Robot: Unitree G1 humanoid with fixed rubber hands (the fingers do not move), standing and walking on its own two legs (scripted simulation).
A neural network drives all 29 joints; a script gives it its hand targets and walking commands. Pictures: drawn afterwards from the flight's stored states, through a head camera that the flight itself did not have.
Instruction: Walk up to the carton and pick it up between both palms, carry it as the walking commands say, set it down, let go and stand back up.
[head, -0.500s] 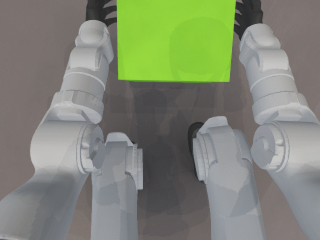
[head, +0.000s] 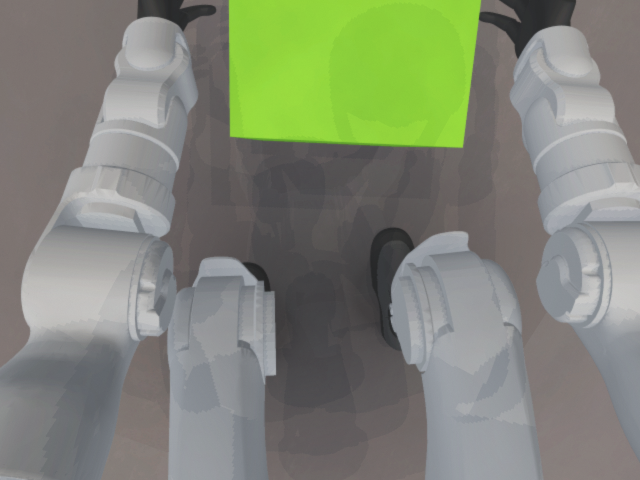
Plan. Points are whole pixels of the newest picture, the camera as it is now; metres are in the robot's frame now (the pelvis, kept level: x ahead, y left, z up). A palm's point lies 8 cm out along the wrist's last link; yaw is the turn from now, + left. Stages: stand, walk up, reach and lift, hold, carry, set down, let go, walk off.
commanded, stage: set down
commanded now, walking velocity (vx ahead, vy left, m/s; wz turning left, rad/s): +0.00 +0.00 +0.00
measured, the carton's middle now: (340, 51) +0.51 -0.06 -0.26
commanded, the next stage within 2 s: let go in 1.56 s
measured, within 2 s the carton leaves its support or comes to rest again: neither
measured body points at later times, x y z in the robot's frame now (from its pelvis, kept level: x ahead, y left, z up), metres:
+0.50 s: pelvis +0.01 +0.00 +0.02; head +0.35 -0.04 +0.31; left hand +0.57 +0.11 -0.12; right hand +0.51 -0.27 -0.12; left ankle +0.10 +0.12 -0.35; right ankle +0.13 -0.13 -0.35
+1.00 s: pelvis +0.02 -0.01 +0.15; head +0.34 -0.03 +0.46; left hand +0.58 +0.12 +0.03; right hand +0.51 -0.28 +0.03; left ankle +0.10 +0.12 -0.35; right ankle +0.13 -0.13 -0.35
